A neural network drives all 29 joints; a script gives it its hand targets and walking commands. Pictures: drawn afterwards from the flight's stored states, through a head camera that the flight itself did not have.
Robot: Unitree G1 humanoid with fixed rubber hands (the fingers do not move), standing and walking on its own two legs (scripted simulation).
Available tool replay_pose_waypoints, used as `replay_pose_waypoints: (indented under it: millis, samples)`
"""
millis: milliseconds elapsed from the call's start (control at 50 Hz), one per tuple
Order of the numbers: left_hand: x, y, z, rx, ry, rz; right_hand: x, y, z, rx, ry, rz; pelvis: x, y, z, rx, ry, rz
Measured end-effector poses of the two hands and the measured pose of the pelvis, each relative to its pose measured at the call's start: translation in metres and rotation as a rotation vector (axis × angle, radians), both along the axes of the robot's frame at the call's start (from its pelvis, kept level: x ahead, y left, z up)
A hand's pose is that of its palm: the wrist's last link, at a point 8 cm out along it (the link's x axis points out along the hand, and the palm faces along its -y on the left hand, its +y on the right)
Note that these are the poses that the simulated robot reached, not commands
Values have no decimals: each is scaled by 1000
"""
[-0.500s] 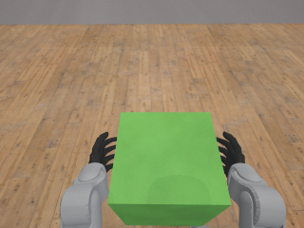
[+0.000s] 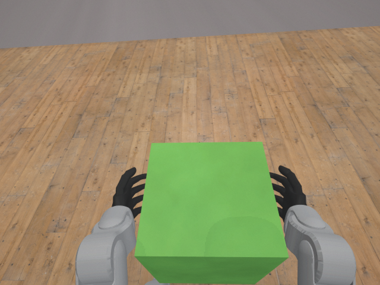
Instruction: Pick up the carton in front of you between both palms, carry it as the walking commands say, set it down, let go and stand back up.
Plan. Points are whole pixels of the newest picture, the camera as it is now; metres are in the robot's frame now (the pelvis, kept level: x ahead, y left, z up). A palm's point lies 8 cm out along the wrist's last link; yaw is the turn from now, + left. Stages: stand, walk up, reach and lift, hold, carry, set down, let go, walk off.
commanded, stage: carry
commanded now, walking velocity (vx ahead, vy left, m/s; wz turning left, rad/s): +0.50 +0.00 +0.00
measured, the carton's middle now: (206, 218) +0.25 +0.00 +0.02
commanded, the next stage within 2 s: none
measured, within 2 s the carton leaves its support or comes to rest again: neither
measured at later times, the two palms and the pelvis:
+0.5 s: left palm (135, 98) +0.58 +0.20 +0.09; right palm (242, 94) +0.57 -0.10 +0.10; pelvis +0.34 +0.05 +0.00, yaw -2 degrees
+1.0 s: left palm (163, 47) +0.90 +0.14 +0.08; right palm (243, 44) +0.91 -0.16 +0.07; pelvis +0.67 -0.01 +0.00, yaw +1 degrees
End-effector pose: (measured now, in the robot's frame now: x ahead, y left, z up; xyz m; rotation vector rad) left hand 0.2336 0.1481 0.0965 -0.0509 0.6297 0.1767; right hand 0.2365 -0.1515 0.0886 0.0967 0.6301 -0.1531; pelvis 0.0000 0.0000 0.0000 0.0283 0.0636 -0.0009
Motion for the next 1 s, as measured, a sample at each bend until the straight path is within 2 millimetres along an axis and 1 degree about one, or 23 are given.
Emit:
replay_pose_waypoints:
  millis: [60, 100, 140, 180, 200, 240, 280, 340, 400, 500, 580, 640, 700, 720, 760, 800, 900, 1000]
  samples:
    - [46, 6, 2, -6, -33, -15, 42, 6, 4, -8, -33, -13, 45, 9, -6, -10, -2, -6]
    - [78, 14, -2, -13, -43, -21, 73, 14, 3, -17, -43, -18, 77, 16, -13, -18, -3, -10]
    - [112, 23, -11, -25, -46, -25, 106, 23, -2, -30, -46, -22, 111, 25, -23, -26, -6, -21]
    - [148, 32, -24, -41, -41, -30, 140, 32, -11, -47, -39, -25, 145, 35, -34, -17, -15, -33]
    - [165, 36, -31, -51, -20, -32, 155, 36, -15, -58, -20, -28, 158, 39, -35, -6, -17, -36]
    - [193, 41, -38, -53, 35, -42, 180, 41, -22, -59, 36, -38, 180, 47, -31, -17, -12, -44]
    - [217, 44, -39, -50, 76, -56, 199, 44, -23, -55, 77, -54, 200, 53, -22, -34, -7, -50]
    - [252, 45, -32, -54, 89, -76, 228, 46, -16, -56, 90, -75, 233, 58, -9, -52, 3, -51]
    - [288, 46, -23, -58, 68, -81, 262, 47, -5, -60, 69, -82, 269, 60, -1, -66, 8, -43]
    - [347, 47, -9, -57, 11, -55, 330, 47, 10, -58, 12, -57, 335, 54, 2, -69, 6, -29]
    - [400, 42, -3, -49, -31, -26, 391, 42, 12, -51, -30, -28, 394, 42, -5, -56, 1, -22]
    - [445, 32, -9, -35, -35, -14, 440, 32, 1, -39, -34, -14, 443, 31, -17, -43, -4, -15]
    - [494, 18, -24, -14, -26, -4, 491, 17, -19, -20, -26, -2, 494, 16, -35, -36, -20, 3]
    - [509, 13, -29, 1, -8, -5, 508, 13, -27, -7, -8, -2, 508, 12, -37, -50, -23, 2]
    - [534, 7, -36, 12, 48, 1, 535, 7, -37, 2, 48, 5, 529, 4, -33, -46, -20, 11]
    - [554, 3, -38, 9, 93, 13, 558, 3, -39, 2, 92, 16, 549, -1, -24, -30, -15, 22]
    - [604, -1, -26, 9, 102, 38, 615, -1, -28, 4, 102, 38, 605, -10, -5, -1, -1, 22]
    - [666, -4, -12, 7, 55, 24, 672, -4, -14, 1, 55, 22, 670, -9, 2, 10, 4, 9]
